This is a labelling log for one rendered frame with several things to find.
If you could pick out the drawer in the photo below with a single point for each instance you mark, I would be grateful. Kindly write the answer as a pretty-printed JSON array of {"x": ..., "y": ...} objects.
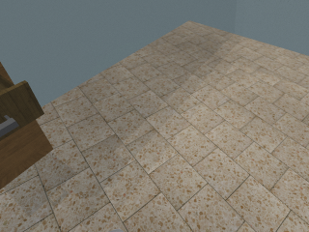
[{"x": 18, "y": 102}]

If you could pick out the handle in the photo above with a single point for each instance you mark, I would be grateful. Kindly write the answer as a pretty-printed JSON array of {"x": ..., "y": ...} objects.
[{"x": 8, "y": 125}]

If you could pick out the cabinet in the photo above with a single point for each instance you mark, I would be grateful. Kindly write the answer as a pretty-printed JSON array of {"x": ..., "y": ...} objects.
[{"x": 21, "y": 149}]

